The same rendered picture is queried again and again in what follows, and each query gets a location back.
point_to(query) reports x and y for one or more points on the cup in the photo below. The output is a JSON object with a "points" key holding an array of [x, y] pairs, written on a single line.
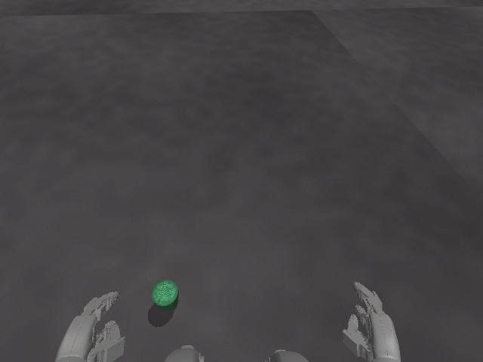
{"points": [[165, 295]]}

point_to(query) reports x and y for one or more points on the right robot hand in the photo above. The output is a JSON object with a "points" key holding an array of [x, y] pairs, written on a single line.
{"points": [[378, 328]]}

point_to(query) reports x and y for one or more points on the left robot hand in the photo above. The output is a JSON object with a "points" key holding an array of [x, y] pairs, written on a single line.
{"points": [[83, 339]]}

